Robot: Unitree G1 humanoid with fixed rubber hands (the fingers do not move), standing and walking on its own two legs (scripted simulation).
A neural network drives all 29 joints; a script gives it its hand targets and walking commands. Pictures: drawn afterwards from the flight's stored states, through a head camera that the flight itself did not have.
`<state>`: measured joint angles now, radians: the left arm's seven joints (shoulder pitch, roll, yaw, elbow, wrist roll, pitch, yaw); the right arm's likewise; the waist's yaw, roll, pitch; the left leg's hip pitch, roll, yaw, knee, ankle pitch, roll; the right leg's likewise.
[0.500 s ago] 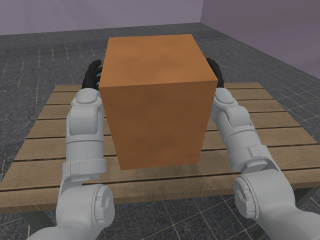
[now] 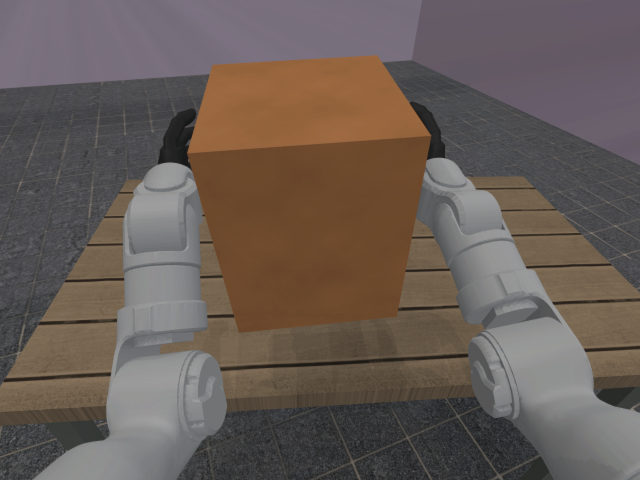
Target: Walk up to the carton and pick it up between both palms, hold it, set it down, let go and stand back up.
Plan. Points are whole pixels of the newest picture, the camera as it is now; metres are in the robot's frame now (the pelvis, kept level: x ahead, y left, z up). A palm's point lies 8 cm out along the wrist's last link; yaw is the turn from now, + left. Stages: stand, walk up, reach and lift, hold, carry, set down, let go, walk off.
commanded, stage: hold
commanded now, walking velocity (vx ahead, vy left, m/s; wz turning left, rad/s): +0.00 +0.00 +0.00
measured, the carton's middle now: (307, 194) +0.38 +0.00 +0.23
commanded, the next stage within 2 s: none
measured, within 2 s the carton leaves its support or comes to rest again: neither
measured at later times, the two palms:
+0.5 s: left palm (168, 161) +0.38 +0.16 +0.27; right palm (422, 149) +0.38 -0.14 +0.28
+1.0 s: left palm (167, 162) +0.37 +0.16 +0.27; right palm (422, 149) +0.38 -0.13 +0.28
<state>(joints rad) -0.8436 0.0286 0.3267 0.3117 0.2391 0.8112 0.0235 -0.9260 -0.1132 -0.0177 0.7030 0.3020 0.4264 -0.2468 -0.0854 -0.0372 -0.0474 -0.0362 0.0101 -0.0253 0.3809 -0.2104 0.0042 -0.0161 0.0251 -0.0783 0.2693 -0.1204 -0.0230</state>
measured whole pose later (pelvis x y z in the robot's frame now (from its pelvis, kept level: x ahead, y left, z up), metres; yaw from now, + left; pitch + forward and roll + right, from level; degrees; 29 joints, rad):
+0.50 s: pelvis +0.00 +0.00 +0.00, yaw +0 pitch -6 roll -1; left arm -0.93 0.06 0.36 0.40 0.22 0.85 0.02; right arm -1.02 -0.13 -0.02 0.76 0.33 0.51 -0.28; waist -0.07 -0.02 -0.09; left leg -0.07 0.01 -0.03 0.38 -0.21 0.00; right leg -0.05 0.03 -0.07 0.27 -0.12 -0.02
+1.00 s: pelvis +0.00 +0.00 +0.00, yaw +1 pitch -6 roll -1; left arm -0.90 0.05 0.36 0.36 0.22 0.87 0.01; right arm -0.99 -0.14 0.01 0.71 0.37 0.54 -0.30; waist -0.08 -0.02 -0.09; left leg -0.06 0.01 -0.05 0.39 -0.22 0.00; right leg -0.04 0.04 -0.06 0.27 -0.13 -0.02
